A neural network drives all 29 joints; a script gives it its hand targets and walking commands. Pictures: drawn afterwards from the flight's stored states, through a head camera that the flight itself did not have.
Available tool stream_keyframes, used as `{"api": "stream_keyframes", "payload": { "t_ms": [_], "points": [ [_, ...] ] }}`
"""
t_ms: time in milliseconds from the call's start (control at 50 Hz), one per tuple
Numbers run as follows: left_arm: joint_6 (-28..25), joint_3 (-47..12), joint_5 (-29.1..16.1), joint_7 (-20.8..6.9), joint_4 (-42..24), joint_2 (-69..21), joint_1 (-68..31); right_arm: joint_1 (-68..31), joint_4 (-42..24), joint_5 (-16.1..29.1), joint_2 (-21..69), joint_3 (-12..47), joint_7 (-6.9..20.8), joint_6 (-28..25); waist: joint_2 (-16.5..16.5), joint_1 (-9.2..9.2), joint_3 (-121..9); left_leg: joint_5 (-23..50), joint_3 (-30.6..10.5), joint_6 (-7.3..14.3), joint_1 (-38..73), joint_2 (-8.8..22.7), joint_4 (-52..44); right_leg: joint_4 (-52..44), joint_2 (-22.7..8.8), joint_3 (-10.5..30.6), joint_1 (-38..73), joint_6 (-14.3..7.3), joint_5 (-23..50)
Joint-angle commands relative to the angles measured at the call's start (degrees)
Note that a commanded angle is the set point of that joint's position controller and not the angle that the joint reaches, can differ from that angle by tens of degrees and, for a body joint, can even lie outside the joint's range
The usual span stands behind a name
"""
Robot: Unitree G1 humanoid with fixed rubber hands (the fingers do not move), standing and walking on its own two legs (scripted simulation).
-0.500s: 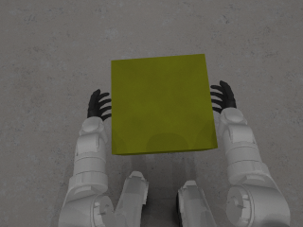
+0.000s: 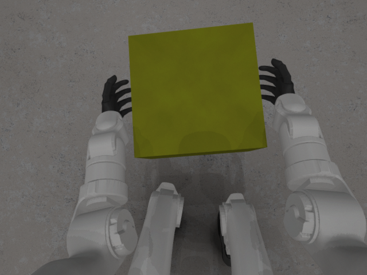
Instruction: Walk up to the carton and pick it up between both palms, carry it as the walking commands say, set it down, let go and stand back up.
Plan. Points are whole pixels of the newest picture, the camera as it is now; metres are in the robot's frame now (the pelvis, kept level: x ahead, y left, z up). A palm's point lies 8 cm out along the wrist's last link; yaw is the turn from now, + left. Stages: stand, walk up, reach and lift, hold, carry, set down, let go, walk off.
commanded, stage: set down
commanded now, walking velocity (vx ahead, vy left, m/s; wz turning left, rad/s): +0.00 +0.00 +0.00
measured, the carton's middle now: (195, 99) +0.50 +0.05 -0.16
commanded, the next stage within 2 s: none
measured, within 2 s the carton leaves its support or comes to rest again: neither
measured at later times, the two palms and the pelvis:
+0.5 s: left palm (124, 116) +0.45 +0.22 -0.17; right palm (267, 100) +0.52 -0.13 -0.17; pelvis -0.02 +0.00 -0.07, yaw +0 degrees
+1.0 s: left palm (133, 119) +0.47 +0.23 -0.26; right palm (256, 105) +0.54 -0.13 -0.26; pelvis -0.02 +0.00 -0.12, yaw +0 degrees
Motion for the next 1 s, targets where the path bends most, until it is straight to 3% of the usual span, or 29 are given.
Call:
{"api": "stream_keyframes", "payload": {
  "t_ms": [0,380,640,980],
  "points": [
    [-1.8,-31.6,-9.6,-18.8,-2.8,-49.8,-40.5,-33.1,-3.5,8.8,55.8,24.7,18.0,-2.2,-0.3,2.22,-56.8,15.7,9.5,0.4,40.5,-3.3,-3.0,-8.9,2.6,-6.5,19.9,-1.2,12.4],
    [-2.4,-28.5,-10.7,-18.1,-1.9,-44.2,-50.7,-42.8,-1.5,9.8,51.8,23.9,16.7,-2.4,-2.3,3.00,-56.1,10.3,11.2,0.9,29.1,-2.9,5.1,-1.0,2.0,-7.0,14.3,-1.3,8.6],
    [-3.6,-27.7,-11.4,-18.0,-2.3,-40.3,-53.9,-46.1,-2.5,10.9,49.8,25.4,15.4,-3.0,-4.1,4.09,-58.0,14.5,11.9,1.1,24.9,-2.3,11.6,5.2,1.5,-6.8,14.2,-0.7,13.6],
    [-6.1,-27.8,-12.6,-15.9,-0.7,-35.4,-59.9,-51.4,-0.3,12.9,42.8,25.4,14.4,-5.1,-2.6,4.19,-53.2,14.9,11.5,0.6,25.3,-1.3,18.5,12.7,0.5,-7.4,6.7,-0.9,11.5]
  ]
}}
